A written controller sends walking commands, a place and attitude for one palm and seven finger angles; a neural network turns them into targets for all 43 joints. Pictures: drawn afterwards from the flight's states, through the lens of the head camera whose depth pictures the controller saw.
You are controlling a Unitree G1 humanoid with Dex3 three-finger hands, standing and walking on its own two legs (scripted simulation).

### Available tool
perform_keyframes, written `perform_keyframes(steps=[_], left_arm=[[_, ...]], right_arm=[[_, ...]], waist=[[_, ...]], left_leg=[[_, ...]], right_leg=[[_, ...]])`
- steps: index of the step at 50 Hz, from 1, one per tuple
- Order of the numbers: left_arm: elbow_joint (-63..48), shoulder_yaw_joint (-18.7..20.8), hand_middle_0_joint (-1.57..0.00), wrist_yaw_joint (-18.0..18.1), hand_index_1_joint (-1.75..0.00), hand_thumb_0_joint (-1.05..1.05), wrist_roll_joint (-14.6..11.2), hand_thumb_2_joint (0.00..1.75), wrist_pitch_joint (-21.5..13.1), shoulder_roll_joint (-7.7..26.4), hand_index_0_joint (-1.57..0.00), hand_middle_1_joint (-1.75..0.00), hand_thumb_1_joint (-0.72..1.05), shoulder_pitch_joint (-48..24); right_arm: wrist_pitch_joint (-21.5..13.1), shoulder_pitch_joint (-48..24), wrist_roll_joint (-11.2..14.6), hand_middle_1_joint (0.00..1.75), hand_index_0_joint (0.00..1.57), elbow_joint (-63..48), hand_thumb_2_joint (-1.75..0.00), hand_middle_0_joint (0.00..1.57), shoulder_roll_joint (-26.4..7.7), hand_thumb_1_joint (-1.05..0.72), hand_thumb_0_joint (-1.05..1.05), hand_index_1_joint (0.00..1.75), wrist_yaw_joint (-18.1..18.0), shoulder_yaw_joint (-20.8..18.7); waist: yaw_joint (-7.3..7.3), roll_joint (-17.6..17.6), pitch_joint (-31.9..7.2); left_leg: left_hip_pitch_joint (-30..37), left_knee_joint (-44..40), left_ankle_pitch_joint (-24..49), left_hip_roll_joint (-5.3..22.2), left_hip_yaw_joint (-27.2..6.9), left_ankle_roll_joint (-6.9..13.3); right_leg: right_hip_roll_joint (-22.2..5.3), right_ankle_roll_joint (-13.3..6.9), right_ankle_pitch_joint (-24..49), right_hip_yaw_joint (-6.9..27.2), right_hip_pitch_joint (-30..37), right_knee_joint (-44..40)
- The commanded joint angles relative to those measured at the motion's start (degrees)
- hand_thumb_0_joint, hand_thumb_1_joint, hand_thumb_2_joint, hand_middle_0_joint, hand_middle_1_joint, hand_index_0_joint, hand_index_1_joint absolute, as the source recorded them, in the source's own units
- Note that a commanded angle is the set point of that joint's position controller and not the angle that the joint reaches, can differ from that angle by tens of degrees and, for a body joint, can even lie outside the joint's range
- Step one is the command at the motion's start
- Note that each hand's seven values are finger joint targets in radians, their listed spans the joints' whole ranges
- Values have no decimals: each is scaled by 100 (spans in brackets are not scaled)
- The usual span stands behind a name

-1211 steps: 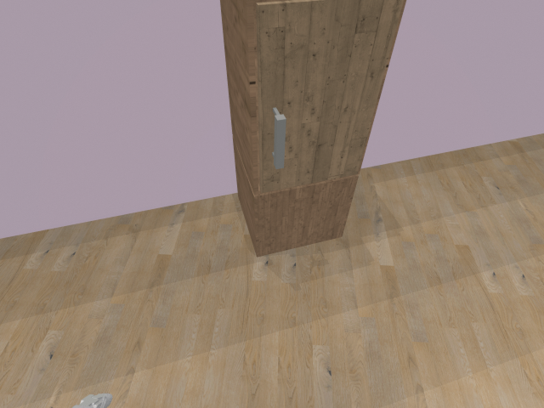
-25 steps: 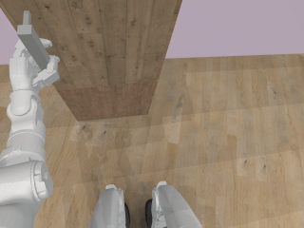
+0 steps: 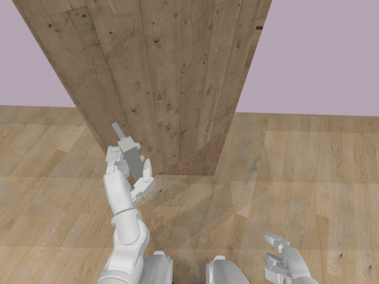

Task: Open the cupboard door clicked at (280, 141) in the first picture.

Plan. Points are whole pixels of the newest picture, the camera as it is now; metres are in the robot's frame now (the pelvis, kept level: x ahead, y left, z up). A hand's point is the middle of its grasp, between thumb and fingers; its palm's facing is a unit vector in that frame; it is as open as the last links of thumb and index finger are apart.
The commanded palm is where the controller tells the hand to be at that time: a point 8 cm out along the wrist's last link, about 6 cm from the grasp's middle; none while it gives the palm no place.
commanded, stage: pull the door open along its arc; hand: left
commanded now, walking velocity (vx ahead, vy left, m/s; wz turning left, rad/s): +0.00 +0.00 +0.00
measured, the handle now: (129, 156) +0.37 +0.15 +0.01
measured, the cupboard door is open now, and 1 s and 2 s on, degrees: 34 44 45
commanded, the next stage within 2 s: open thumb and fingers to let go in 0.18 s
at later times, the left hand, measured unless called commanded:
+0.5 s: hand (169, 193) +0.30 +0.06 +0.00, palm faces +0.47 -0.88 -0.05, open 7.1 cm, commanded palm +0.25 +0.10 +0.00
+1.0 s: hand (170, 193) +0.30 +0.06 +0.00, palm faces +0.47 -0.88 -0.02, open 14.7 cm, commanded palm +0.25 +0.10 +0.00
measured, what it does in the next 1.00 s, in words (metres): shifts its weight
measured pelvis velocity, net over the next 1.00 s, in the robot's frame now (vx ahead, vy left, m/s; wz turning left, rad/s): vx -0.03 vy -0.07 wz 0.09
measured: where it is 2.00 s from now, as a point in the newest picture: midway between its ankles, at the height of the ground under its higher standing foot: outside the picture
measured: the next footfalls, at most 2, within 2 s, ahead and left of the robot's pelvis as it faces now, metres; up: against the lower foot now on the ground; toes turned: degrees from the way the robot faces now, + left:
none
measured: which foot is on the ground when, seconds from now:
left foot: down 0.00-1.00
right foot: down 0.00-1.00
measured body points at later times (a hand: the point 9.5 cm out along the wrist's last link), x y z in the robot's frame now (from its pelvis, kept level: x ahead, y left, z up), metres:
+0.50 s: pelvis -0.01 -0.06 -0.01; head +0.08 -0.07 +0.43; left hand +0.27 +0.11 +0.01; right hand +0.17 -0.27 -0.13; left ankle +0.00 +0.07 -0.63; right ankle +0.00 -0.08 -0.63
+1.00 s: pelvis -0.03 -0.07 -0.01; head +0.07 -0.07 +0.43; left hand +0.27 +0.10 +0.00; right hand +0.15 -0.28 -0.13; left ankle +0.00 +0.07 -0.63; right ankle +0.00 -0.08 -0.63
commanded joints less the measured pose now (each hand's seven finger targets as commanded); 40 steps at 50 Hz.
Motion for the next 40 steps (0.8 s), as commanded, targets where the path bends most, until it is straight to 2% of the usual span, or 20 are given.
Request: perform_keyframes(steps=[1,5,6,9,13,14,15,16,18,21,23,26,28,29,31,32,34,36,38,40], left_arm=[[-1262,256,-40,410,-135,0,207,90,-250,385,-40,-135,90,855],[-1451,-152,-40,386,-135,0,170,90,-105,7,-40,-135,90,1235],[-1457,-344,-40,390,-135,0,199,90,-78,-130,-40,-135,90,1044],[-1325,-603,-40,475,-135,0,411,90,-42,-272,-40,-135,90,501],[-1154,-961,-40,570,-135,0,653,90,-110,-523,-40,-135,90,-246],[-1148,-946,-40,608,-135,0,675,90,-144,-437,-40,-135,90,-818],[-1027,-818,-40,611,-134,0,668,87,-173,-351,-40,-134,83,-709],[-993,-756,-39,603,-134,0,629,84,-169,-264,-39,-134,76,-697],[-1126,-656,-38,560,-132,0,509,78,-169,-179,-38,-132,62,-482],[-1172,-754,-36,454,-130,0,408,69,-99,-193,-36,-130,41,-572],[-1177,-746,-35,399,-128,0,228,63,-53,-223,-35,-128,27,-569],[-1113,-629,-34,347,-126,0,41,54,-54,-103,-34,-126,6,-680],[-1101,-542,-33,337,-124,0,6,48,-109,-11,-33,-124,-8,-806],[-1059,-448,-32,324,-124,0,0,45,-125,104,-32,-124,-15,-769],[-1032,-333,-32,311,-122,0,-9,39,-205,213,-32,-122,-29,-814],[-976,-332,-31,315,-122,0,2,36,-214,219,-31,-122,-36,-853],[-1065,-297,-30,308,-120,0,27,30,-262,273,-30,-120,-50,-897],[-1053,-337,-30,293,-120,0,-15,30,-300,211,-30,-120,-50,-828],[-1062,-305,-28,286,-110,0,-86,30,-289,212,-28,-110,-50,-741],[-940,-347,-27,276,-100,0,-104,30,-255,163,-27,-100,-50,-835]], right_arm=[[-248,115,-39,30,20,-614,-90,20,-534,-90,0,30,-158,-246],[-410,-81,-50,30,20,-617,-90,20,-427,-90,0,30,-253,-176],[-455,-120,-61,30,20,-590,-90,20,-421,-90,0,30,-263,-149],[-643,-145,-117,30,20,-490,-90,20,-388,-90,0,30,-318,-120],[-894,-213,-184,30,20,-300,-90,20,-386,-90,0,30,-328,-126],[-939,-141,-172,30,20,-230,-90,20,-403,-90,0,30,-344,-137],[-970,-160,-185,30,20,-194,-90,20,-417,-90,0,30,-354,-168],[-990,-124,-183,30,20,-194,-90,20,-426,-90,0,30,-362,-170],[-1002,-104,-164,30,20,-251,-90,20,-416,-90,0,30,-358,-201],[-979,-47,-125,30,20,-243,-90,20,-453,-90,0,30,-365,-231],[-994,-53,-97,30,20,-255,-90,20,-467,-90,0,30,-374,-235],[-1005,-72,-69,30,20,-209,-90,20,-513,-90,0,30,-398,-247],[-1026,-59,-71,30,20,-169,-90,20,-529,-90,0,30,-398,-252],[-1031,-69,-72,30,20,-190,-90,20,-536,-90,0,30,-404,-251],[-1040,-85,-73,30,20,-134,-90,20,-538,-90,0,30,-389,-267],[-1038,-76,-67,30,20,-122,-90,20,-536,-90,0,30,-384,-259],[-1035,-31,-65,30,20,-111,-90,20,-566,-90,0,30,-380,-290],[-1034,-44,-64,30,20,-115,-90,20,-565,-90,0,30,-351,-293],[-1038,-44,-59,30,20,-132,-90,20,-567,-90,0,30,-343,-287],[-1029,-68,-55,30,20,-127,-90,20,-578,-90,0,30,-348,-278]], waist=[[289,-218,-1915],[237,-229,-1693],[146,-170,-1559],[-44,-317,-1362],[-243,-275,-1524],[-394,-340,-1391],[-288,-316,-1578],[-283,-378,-1664],[-159,-320,-2007],[-229,-374,-2050],[-240,-511,-1942],[-283,-710,-1739],[-260,-679,-1726],[-243,-749,-1657],[-221,-691,-1703],[-230,-672,-1609],[-209,-521,-1700],[-184,-337,-1770],[-186,-407,-1793],[-252,-578,-1598]], left_leg=[[1350,-869,2610,2,-581,-472],[1278,-837,2365,-45,-558,-445],[1231,-810,2237,-56,-567,-439],[932,-625,1903,-82,-634,-411],[635,-364,1513,-102,-646,-405],[546,-304,1455,-83,-681,-396],[486,-261,1414,-99,-660,-399],[342,-226,1360,-109,-659,-413],[206,-209,1400,-140,-611,-441],[107,-194,1358,-128,-605,-431],[-53,-191,1167,-134,-605,-434],[-169,-211,1023,-106,-633,-431],[-283,-181,935,-111,-634,-431],[-435,-124,893,-106,-641,-433],[-544,-99,826,-113,-640,-445],[-543,-128,797,-107,-646,-445],[-388,-169,909,-91,-635,-431],[-299,-171,917,-110,-599,-434],[-355,-157,890,-112,-607,-440],[-396,-157,811,-103,-620,-420]], right_leg=[[-169,183,2998,405,1876,-760],[-207,208,3056,456,1924,-914],[-241,227,3022,484,1823,-953],[-322,297,2951,617,1640,-992],[-499,399,2817,900,1537,-1024],[-523,398,2708,955,1437,-1062],[-548,419,2644,1019,1535,-1051],[-615,450,2706,1148,1721,-1087],[-721,492,3096,1383,2220,-1138],[-798,609,3189,1521,2390,-1218],[-861,819,3009,1676,2510,-1403],[-859,635,2631,1683,2453,-1503],[-888,648,2462,1776,2456,-1546],[-926,814,2422,1907,2520,-1592],[-985,892,2400,2033,2606,-1618],[-973,722,2297,1988,2553,-1626],[-897,626,2231,1823,2452,-1516],[-927,717,2306,1876,2433,-1539],[-960,890,2352,1956,2526,-1589],[-924,723,2116,1900,2391,-1630]])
